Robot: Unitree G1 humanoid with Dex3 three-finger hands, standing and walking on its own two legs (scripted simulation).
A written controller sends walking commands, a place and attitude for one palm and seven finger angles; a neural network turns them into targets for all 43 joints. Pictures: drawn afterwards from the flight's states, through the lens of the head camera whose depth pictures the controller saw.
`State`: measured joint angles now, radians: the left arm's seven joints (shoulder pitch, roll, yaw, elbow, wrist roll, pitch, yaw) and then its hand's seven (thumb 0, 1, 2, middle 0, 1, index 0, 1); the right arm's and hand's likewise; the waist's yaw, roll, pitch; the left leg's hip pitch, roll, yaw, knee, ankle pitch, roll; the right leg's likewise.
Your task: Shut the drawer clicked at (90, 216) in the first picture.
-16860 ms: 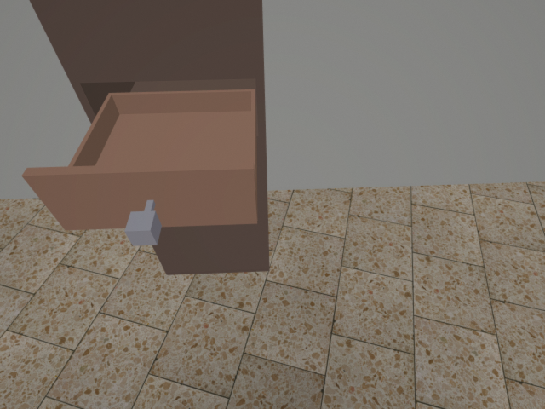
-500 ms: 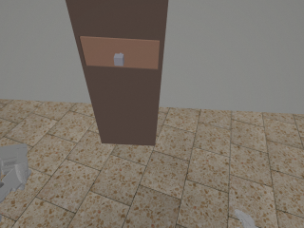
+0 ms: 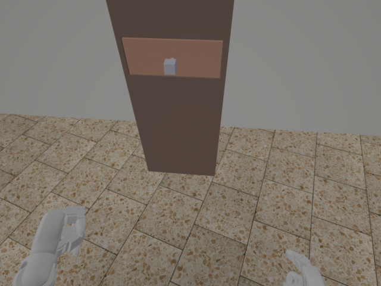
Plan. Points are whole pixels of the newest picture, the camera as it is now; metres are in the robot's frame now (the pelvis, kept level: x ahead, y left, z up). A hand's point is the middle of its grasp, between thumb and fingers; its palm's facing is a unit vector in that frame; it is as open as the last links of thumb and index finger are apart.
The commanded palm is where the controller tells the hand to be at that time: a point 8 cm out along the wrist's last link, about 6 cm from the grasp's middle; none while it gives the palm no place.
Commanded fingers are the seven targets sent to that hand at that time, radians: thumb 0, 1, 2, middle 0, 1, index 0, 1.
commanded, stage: let the arm hang, fingers relaxed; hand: left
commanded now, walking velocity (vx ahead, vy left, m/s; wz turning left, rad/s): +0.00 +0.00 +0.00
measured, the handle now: (171, 64) +0.88 +0.14 +0.03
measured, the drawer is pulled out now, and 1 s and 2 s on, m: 0.00 0.00 0.00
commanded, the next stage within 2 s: look to check the result in 0.98 s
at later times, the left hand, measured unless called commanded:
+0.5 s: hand out of the picture -0.05 +0.20 -0.16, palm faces +0.00 -0.97 -0.26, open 5.7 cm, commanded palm none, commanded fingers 0.00 0.90 0.90 -0.20 -0.30 -0.20 -0.30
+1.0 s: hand out of the picture +0.05 +0.15 -0.16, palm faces -0.01 -0.98 -0.22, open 7.3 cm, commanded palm none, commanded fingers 0.00 0.90 0.90 -0.20 -0.30 -0.20 -0.30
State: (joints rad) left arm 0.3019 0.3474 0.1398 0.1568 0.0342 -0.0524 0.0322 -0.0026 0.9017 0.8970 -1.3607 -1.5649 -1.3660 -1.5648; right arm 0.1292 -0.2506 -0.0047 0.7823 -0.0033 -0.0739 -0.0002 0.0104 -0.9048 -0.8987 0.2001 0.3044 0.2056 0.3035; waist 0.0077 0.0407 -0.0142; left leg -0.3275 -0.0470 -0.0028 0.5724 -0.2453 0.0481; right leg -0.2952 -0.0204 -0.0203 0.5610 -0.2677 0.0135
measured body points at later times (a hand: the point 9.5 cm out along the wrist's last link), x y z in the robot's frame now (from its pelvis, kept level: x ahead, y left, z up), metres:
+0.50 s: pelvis +0.00 +0.00 +0.01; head +0.02 -0.01 +0.46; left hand -0.05 +0.25 -0.14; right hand -0.02 -0.24 -0.15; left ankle +0.03 +0.09 -0.73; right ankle +0.02 -0.13 -0.73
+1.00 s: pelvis +0.01 -0.03 +0.01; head +0.02 -0.03 +0.46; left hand +0.05 +0.21 -0.14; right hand +0.01 -0.25 -0.15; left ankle +0.03 +0.09 -0.73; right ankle +0.02 -0.13 -0.73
